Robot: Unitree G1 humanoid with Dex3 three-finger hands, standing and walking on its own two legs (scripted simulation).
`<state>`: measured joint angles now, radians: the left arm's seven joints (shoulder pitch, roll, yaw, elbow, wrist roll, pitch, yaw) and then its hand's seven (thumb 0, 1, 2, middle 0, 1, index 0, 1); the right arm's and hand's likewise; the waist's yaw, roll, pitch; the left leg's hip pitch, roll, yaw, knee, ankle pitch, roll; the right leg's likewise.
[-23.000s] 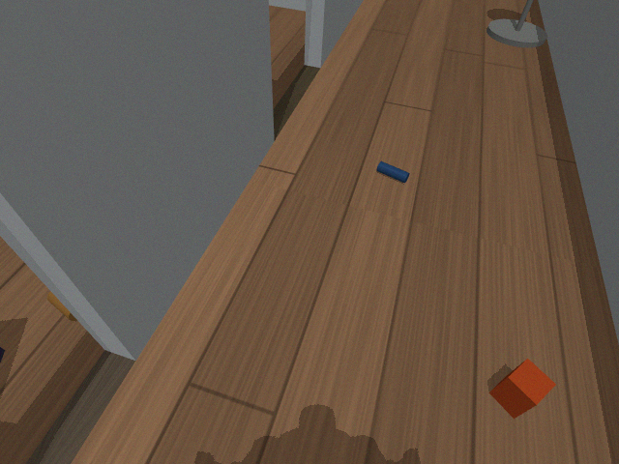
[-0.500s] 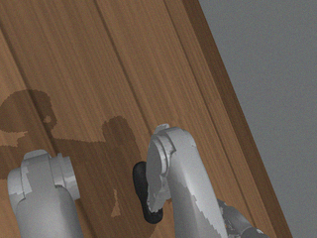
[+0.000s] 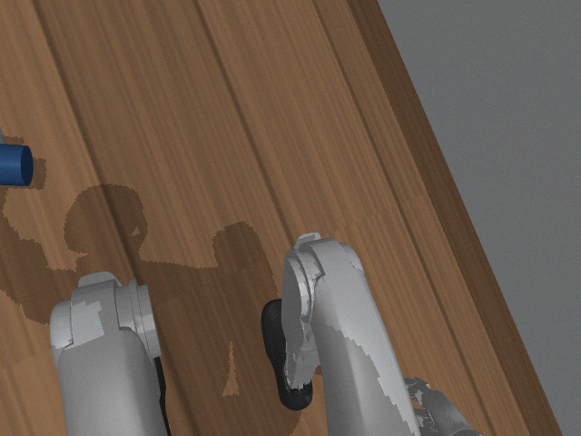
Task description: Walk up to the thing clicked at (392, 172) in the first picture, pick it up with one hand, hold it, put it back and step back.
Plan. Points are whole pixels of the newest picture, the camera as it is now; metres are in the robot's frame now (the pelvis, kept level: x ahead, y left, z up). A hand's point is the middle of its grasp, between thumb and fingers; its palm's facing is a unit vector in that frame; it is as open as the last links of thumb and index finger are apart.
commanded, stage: lift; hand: left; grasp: from above
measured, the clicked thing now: out of the picture +0.47 +0.34 -0.18
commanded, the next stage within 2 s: hold in 1.66 s
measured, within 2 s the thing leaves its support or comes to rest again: neither
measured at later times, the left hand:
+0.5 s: hand out of the picture +0.40 +0.34 -0.04, palm faces -0.50 -0.07 -0.86, open 8.0 cm
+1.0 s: hand out of the picture +0.33 +0.30 +0.18, palm faces -0.46 -0.11 -0.88, open 8.1 cm
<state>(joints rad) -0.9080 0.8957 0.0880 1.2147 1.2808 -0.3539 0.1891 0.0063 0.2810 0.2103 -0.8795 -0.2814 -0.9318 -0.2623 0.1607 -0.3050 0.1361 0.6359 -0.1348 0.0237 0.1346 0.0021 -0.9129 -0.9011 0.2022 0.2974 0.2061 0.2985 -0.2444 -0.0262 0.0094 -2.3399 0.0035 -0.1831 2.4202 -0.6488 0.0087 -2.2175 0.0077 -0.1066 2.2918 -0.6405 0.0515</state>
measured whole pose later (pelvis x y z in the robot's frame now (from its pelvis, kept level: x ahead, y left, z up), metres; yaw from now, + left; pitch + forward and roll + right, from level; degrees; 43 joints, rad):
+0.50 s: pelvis +0.00 +0.00 +0.07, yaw +4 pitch +34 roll -8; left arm -0.67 0.77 0.06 0.90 1.09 -0.33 -0.01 0.00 0.28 0.22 -0.89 -0.24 -0.94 -0.23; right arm 0.17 -0.28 0.03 0.63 -0.04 0.07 0.07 0.00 -0.92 -0.91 0.20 0.30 0.21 0.30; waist -0.16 0.01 -0.14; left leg -2.13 0.02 -0.10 2.17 -0.65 0.02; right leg -2.05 0.00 -0.05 2.09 -0.64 0.05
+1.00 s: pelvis +0.01 +0.00 +0.25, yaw +8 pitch +23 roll -4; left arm -0.33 0.60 -0.04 0.64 0.99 -0.21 -0.02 0.00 0.28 0.26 -0.85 -0.29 -0.89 -0.29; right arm 0.19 -0.24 0.00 0.66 0.02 0.05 -0.04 0.01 -0.90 -0.90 0.20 0.30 0.21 0.30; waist -0.10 0.04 -0.17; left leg -1.44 0.04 -0.05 1.59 -0.56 0.00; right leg -1.39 0.00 -0.03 1.53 -0.54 0.03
